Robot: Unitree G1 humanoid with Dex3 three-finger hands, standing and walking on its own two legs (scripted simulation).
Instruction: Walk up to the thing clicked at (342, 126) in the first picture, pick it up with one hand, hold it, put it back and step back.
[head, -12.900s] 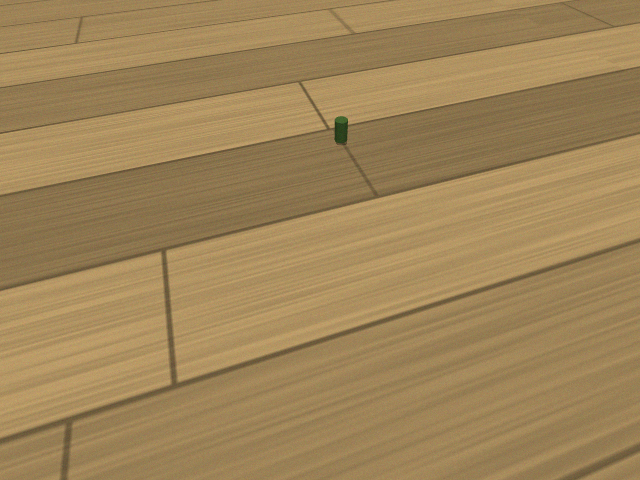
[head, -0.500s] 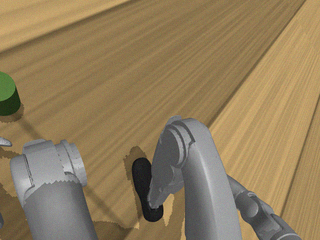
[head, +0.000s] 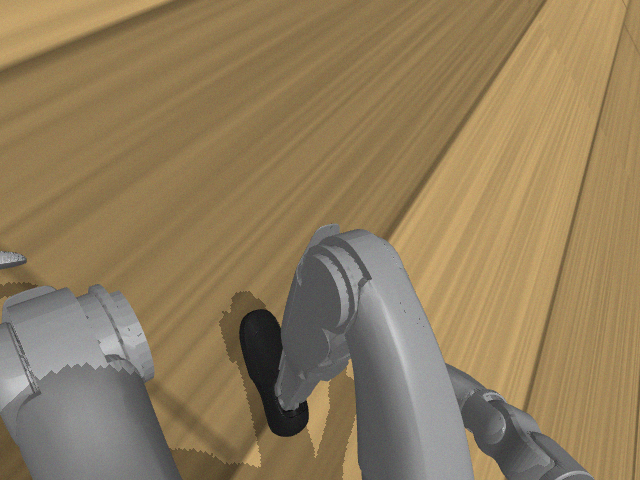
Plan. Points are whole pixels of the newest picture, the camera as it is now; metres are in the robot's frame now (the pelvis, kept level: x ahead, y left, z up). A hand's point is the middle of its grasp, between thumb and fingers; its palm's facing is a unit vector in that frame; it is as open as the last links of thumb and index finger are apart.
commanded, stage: close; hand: left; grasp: from the side
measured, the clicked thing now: out of the picture +0.46 +0.28 -0.22
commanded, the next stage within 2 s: settle in 0.50 s
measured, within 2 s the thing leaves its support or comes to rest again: leaves its support in 1.04 s
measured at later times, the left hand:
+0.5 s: hand out of the picture +0.44 +0.27 -0.18, palm faces +0.31 -0.95 -0.03, open 8.6 cm
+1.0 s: hand out of the picture +0.45 +0.27 -0.17, palm faces +0.30 -0.95 -0.02, open 5.8 cm
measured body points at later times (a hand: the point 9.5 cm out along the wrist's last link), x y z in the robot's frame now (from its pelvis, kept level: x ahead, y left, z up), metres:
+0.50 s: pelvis +0.00 +0.00 +0.01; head +0.24 +0.20 +0.33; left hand +0.42 +0.32 -0.17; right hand +0.17 -0.24 -0.02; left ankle +0.08 +0.12 -0.25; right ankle +0.16 -0.13 -0.25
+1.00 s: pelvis +0.00 +0.00 +0.01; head +0.24 +0.20 +0.33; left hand +0.42 +0.32 -0.17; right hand +0.16 -0.25 -0.02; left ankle +0.08 +0.12 -0.25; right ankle +0.16 -0.13 -0.25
